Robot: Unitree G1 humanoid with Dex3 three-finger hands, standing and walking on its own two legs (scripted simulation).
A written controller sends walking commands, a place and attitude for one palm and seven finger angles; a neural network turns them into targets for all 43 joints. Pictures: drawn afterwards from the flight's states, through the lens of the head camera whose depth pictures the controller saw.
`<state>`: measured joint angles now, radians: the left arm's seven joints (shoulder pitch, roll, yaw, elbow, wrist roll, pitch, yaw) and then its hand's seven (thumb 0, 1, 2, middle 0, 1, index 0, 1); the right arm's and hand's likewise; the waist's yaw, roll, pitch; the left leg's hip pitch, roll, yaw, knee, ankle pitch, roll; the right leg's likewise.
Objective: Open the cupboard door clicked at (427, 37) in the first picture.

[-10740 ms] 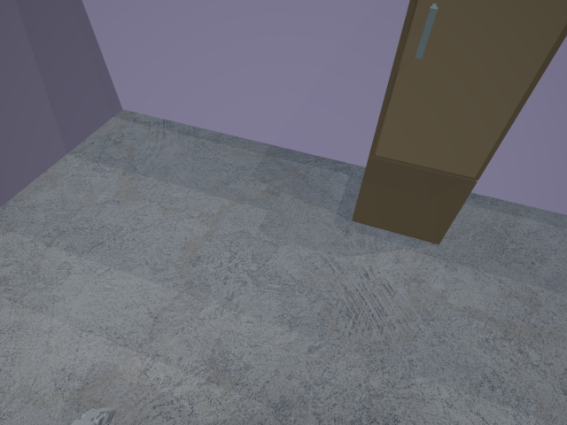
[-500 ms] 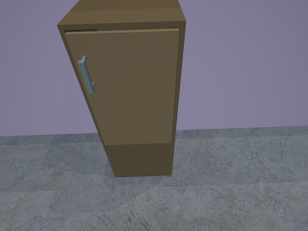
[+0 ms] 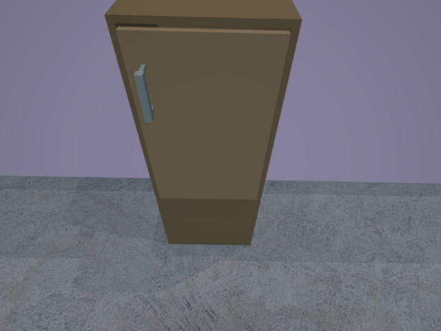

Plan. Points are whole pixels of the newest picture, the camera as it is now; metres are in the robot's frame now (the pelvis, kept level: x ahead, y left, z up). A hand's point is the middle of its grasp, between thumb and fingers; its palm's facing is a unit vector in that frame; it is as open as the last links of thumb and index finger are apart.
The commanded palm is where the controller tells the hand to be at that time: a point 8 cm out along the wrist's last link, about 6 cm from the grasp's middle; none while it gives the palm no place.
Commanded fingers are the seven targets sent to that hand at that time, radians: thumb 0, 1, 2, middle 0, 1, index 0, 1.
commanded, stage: look again from close up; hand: left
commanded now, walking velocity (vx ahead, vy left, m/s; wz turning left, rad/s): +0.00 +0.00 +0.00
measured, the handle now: (146, 94) +0.58 +0.22 +0.12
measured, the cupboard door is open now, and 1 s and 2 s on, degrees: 0 0 0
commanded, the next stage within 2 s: shuffle to correct the standing spot in 0.30 s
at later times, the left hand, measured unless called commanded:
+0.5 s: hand out of the picture +0.00 +0.19 -0.17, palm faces -0.01 -0.98 -0.21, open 7.4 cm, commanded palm none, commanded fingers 0.00 0.90 0.90 -0.20 -0.30 -0.20 -0.30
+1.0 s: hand out of the picture +0.07 +0.16 -0.17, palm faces +0.08 -0.97 -0.23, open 7.4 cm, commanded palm none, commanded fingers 0.00 0.90 0.90 -0.20 -0.30 -0.20 -0.30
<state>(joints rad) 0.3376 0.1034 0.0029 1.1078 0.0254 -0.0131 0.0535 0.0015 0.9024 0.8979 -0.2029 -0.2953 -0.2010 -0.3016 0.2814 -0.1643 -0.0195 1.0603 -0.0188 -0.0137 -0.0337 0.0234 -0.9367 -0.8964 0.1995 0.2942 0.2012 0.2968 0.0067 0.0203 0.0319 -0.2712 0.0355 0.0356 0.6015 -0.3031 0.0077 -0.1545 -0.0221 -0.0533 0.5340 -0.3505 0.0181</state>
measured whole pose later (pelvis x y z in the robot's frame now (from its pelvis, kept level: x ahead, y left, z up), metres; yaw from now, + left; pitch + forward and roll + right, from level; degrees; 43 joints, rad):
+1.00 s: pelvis +0.07 -0.01 +0.00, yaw +2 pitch +0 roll +1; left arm 0.25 0.15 0.02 1.04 0.02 0.02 0.05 0.00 0.90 0.90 -0.20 -0.29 -0.20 -0.30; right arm 0.21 -0.17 -0.02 1.03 -0.02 -0.01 -0.04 0.01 -0.93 -0.90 0.20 0.29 0.20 0.30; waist 0.02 0.01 0.11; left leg -0.20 0.01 0.08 0.50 -0.31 0.02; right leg -0.35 -0.05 -0.06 0.73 -0.39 0.01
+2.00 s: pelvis +0.04 -0.03 -0.01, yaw +2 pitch +0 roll +1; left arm 0.23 0.16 0.01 1.07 0.02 -0.01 0.03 0.01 0.93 0.90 -0.20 -0.30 -0.20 -0.30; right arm 0.36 -0.15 -0.01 1.06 -0.03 0.00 -0.01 0.01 -0.91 -0.90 0.20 0.29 0.20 0.30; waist -0.05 0.04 0.05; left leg -0.26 0.03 0.05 0.63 -0.37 -0.02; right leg -0.32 -0.03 0.00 0.67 -0.36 0.01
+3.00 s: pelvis -0.02 -0.03 -0.06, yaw +6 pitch +7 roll -2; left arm 0.33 0.23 0.14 -0.02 -0.23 -0.42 -0.26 0.01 0.39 0.68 -0.24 -0.62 -0.23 -0.62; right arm 0.21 -0.23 0.03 0.51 0.01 -0.27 -0.05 0.02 -0.90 -0.90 0.20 0.29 0.20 0.30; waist 0.05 0.00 -0.05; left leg -0.70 0.02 -0.05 1.07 -0.49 -0.01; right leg -0.69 -0.05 -0.08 1.01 -0.44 0.01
